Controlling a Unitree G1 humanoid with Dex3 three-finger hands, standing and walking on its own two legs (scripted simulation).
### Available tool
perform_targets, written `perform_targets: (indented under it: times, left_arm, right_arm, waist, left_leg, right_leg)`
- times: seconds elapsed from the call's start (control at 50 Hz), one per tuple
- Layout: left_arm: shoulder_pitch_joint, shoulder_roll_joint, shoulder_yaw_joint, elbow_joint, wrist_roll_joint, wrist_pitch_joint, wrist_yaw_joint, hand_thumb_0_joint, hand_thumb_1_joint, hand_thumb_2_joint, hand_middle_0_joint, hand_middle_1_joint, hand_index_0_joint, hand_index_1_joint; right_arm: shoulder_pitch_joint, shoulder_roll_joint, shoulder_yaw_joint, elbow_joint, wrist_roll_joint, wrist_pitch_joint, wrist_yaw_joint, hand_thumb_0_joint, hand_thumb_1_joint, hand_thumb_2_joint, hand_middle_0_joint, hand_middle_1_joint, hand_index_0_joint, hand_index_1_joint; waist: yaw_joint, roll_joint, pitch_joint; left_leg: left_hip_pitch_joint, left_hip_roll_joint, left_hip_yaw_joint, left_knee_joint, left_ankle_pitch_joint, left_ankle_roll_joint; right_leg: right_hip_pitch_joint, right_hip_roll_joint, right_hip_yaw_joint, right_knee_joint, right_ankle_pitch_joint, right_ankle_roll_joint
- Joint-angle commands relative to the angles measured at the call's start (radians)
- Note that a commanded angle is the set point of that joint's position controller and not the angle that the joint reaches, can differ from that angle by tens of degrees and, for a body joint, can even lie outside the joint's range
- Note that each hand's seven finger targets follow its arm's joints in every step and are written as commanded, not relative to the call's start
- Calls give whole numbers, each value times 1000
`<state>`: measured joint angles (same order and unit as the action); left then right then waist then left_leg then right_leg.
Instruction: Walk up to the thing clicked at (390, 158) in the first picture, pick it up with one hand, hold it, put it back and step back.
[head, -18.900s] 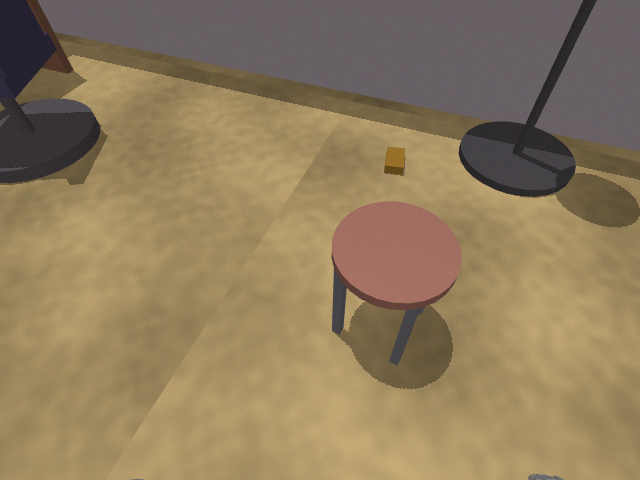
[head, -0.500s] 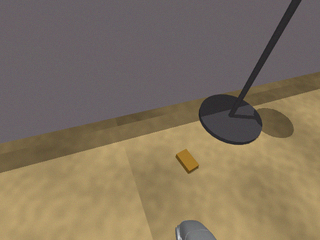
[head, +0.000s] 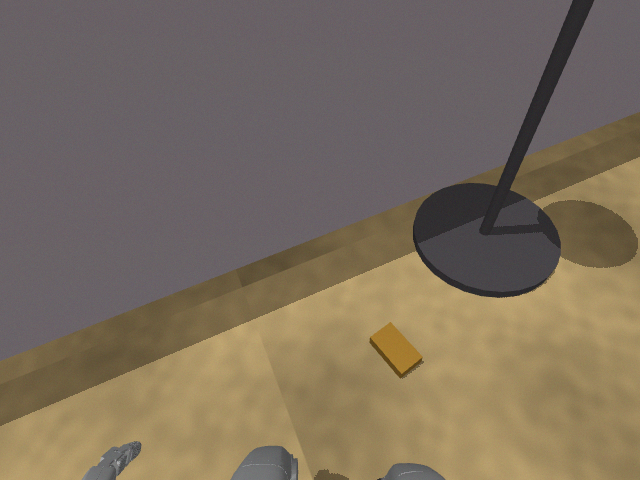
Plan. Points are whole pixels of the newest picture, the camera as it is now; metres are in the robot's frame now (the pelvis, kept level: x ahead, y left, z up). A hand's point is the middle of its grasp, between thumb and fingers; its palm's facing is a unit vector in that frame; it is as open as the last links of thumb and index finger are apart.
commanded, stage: walk up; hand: right
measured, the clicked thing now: (395, 349) +0.55 -0.18 -0.75
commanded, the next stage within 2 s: none
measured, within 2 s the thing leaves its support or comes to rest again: neither
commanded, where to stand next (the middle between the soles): +0.14 +0.01 m, yaw +3 degrees
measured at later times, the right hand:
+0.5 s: hand (507, 447) +0.16 -0.23 -0.14, palm faces -0.07 +0.92 -0.40, open 7.4 cm
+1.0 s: hand (532, 470) +0.13 -0.26 -0.15, palm faces -0.01 +0.94 -0.34, open 7.4 cm
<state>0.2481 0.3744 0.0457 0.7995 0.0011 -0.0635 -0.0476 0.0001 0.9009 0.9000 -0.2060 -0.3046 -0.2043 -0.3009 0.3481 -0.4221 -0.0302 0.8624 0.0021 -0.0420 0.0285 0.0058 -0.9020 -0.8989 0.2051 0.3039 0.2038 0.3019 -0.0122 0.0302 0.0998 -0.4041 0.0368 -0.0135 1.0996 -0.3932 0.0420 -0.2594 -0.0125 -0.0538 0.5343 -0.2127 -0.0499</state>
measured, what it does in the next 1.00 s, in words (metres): steps on the spot: left foot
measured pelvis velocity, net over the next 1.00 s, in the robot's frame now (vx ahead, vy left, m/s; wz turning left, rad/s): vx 0.08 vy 0.00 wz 0.04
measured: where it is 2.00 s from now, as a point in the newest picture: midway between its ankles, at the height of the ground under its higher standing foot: outside the picture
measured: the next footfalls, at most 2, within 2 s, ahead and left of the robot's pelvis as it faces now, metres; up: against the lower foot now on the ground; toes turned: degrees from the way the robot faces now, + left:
left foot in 0.26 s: +0.19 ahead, +0.14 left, +0.00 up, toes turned +4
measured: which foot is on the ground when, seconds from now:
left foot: up 0.00-0.24, down 0.26-1.00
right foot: down 0.00-1.00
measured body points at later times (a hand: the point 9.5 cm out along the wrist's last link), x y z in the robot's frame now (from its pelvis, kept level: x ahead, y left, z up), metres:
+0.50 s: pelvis +0.05 +0.02 -0.01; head +0.08 +0.05 +0.43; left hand +0.12 +0.32 -0.16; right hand +0.17 -0.28 -0.12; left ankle +0.15 +0.13 -0.74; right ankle +0.05 -0.12 -0.73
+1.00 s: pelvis +0.08 +0.00 +0.00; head +0.07 +0.00 +0.45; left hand +0.14 +0.31 -0.12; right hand +0.14 -0.30 -0.13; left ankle +0.15 +0.13 -0.74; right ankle +0.05 -0.13 -0.74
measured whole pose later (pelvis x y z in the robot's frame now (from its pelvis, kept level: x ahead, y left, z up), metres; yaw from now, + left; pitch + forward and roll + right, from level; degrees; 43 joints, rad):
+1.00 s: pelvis +0.08 +0.00 +0.00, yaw +2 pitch -4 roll +0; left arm 0.15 0.36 0.01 1.11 0.01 -0.02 0.00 0.00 0.90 0.90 -0.21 -0.30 -0.20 -0.30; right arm 0.14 -0.37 -0.02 1.16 0.00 0.01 0.02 0.00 -0.90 -0.90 0.20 0.30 0.20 0.30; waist -0.03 0.01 0.05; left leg -0.25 0.03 0.01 0.42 -0.11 -0.01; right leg -0.08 -0.01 0.00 0.43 -0.29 0.01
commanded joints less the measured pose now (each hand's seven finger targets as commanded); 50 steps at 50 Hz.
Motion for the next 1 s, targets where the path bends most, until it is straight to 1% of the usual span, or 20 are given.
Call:
perform_targets:
  times: [0.0,0.08,0.12,0.16,0.22,0.24,0.26,0.28,0.3,0.36,0.48,0.52,0.54,0.56,0.58,0.62,0.68,0.8,0.9,0.98]
  left_arm:
    - [50,266,82,-61,2,-23,20,0,900,900,-200,-300,-200,-300]
    - [35,253,71,-62,11,-7,28,0,900,900,-200,-300,-200,-300]
    - [18,239,60,-66,17,3,31,0,900,900,-200,-300,-200,-300]
    - [14,231,58,-58,8,14,37,0,900,900,-200,-300,-200,-300]
    - [-38,209,45,-55,-17,35,42,0,900,900,-200,-300,-200,-300]
    - [-14,159,30,-48,-27,36,42,0,900,900,-200,-300,-200,-300]
    - [31,111,11,-38,-28,43,41,0,900,900,-200,-300,-200,-300]
    - [70,140,15,-10,-20,63,51,0,900,900,-200,-300,-200,-300]
    - [60,188,33,8,-11,69,59,0,900,900,-200,-300,-200,-300]
    - [35,203,34,70,-19,72,50,0,900,900,-200,-300,-200,-300]
    - [49,183,23,169,3,53,51,0,900,900,-200,-300,-200,-300]
    - [39,207,28,189,24,37,58,0,900,900,-200,-300,-200,-300]
    - [-13,239,30,178,29,32,57,0,900,900,-200,-300,-200,-300]
    - [-88,253,28,174,20,32,53,0,900,900,-200,-300,-200,-300]
    - [-119,245,21,178,21,33,50,0,900,900,-200,-300,-200,-300]
    - [-117,215,9,192,28,23,49,0,900,900,-200,-300,-200,-300]
    - [-128,219,5,214,23,4,48,0,900,900,-200,-300,-200,-300]
    - [-148,227,5,231,22,16,55,0,900,900,-200,-300,-200,-300]
    - [-150,219,4,243,11,15,60,0,900,900,-200,-300,-200,-300]
    - [-150,215,8,252,5,24,63,0,900,900,-200,-300,-200,-300]
  right_arm:
    - [115,-176,-66,-32,4,-17,-2,0,-900,-900,200,300,200,300]
    - [39,-151,-54,-39,-4,-18,-20,0,-900,-900,200,300,200,300]
    - [25,-136,-51,-34,-2,-25,-32,0,-900,-900,200,300,200,300]
    - [4,-128,-54,-20,-4,-28,-43,0,-900,-900,200,300,200,300]
    - [51,-148,-57,15,-10,-36,-54,0,-900,-900,200,300,200,300]
    - [55,-192,-66,16,-14,-43,-58,0,-900,-900,200,300,200,300]
    - [10,-241,-74,-3,-16,-46,-60,0,-900,-900,200,300,200,300]
    - [-65,-234,-60,-30,-12,-41,-57,0,-900,-900,200,300,200,300]
    - [-129,-266,-64,-33,-13,-30,-59,0,-900,-900,200,300,200,300]
    - [-159,-200,-44,-19,-17,-17,-56,0,-900,-900,200,300,200,300]
    - [-246,-191,-50,3,-22,18,-41,0,-900,-900,200,300,200,300]
    - [-251,-149,-39,13,-10,31,-32,0,-900,-900,200,300,200,300]
    - [-258,-130,-34,25,1,35,-29,0,-900,-900,200,300,200,300]
    - [-276,-153,-43,56,-2,36,-28,0,-900,-900,200,300,200,300]
    - [-269,-161,-47,75,-9,34,-26,0,-900,-900,200,300,200,300]
    - [-272,-151,-48,92,-10,27,-19,0,-900,-900,200,300,200,300]
    - [-274,-131,-39,126,-2,23,-17,0,-900,-900,200,300,200,300]
    - [-300,-134,-26,179,-2,30,-13,0,-900,-900,200,300,200,300]
    - [-280,-134,-19,220,2,26,-14,0,-900,-900,200,300,200,300]
    - [-289,-138,-17,235,1,24,-17,0,-900,-900,200,300,200,300]
  waist:
    - [13,-183,-22]
    - [17,-195,10]
    - [12,-186,-17]
    - [15,-160,-59]
    - [-37,-75,-130]
    - [-45,49,-174]
    - [-19,194,-195]
    - [14,130,-160]
    - [8,174,-134]
    - [10,166,-133]
    - [16,166,-165]
    - [16,88,-139]
    - [0,-1,-99]
    - [-19,-21,-38]
    - [-34,-40,-2]
    - [-31,-57,13]
    - [-29,-117,-49]
    - [-16,-136,-52]
    - [-12,-86,-78]
    - [2,-34,-63]
  left_leg:
    - [-81,41,-20,-88,113,-33]
    - [-52,52,23,-279,123,-60]
    - [1,39,43,-357,187,-58]
    - [84,5,57,-395,210,-42]
    - [255,-14,46,-601,379,-15]
    - [319,71,-43,-660,524,9]
    - [313,266,-320,-722,612,74]
    - [227,327,-402,-737,476,162]
    - [173,356,-445,-730,410,227]
    - [152,234,-285,-764,201,135]
    - [123,158,-169,-727,-41,87]
    - [20,141,-143,-706,-82,35]
    - [16,94,-114,-701,-126,-7]
    - [113,56,-85,-679,-121,-21]
    - [167,53,-88,-672,-104,-17]
    - [183,66,-112,-687,-29,-2]
    - [242,43,-58,-678,160,-5]
    - [248,45,-46,-704,137,-18]
    - [257,64,-48,-718,272,-18]
    - [236,82,-76,-748,283,-16]
  right_leg:
    - [46,-201,182,-285,19,-147]
    - [13,-216,113,-232,282,-183]
    - [29,-211,79,-139,564,-178]
    - [10,-213,83,-66,633,-161]
    - [-12,-150,64,101,366,-86]
    - [-27,-108,42,204,189,-41]
    - [-92,-18,12,313,-151,9]
    - [-78,21,78,348,-393,15]
    - [-75,-9,78,357,-414,7]
    - [-60,-13,97,293,-373,18]
    - [50,20,24,-12,-150,47]
    - [122,-28,101,-109,-79,27]
    - [29,-109,235,-181,-236,1]
    - [-129,-137,271,-216,-421,-22]
    - [-204,-136,251,-238,-472,-21]
    - [-189,-105,209,-242,-367,-5]
    - [-101,-126,214,-257,-193,2]
    - [-68,-132,195,-295,-244,2]
    - [32,-130,162,-246,-25,5]
    - [60,-109,142,-227,-10,12]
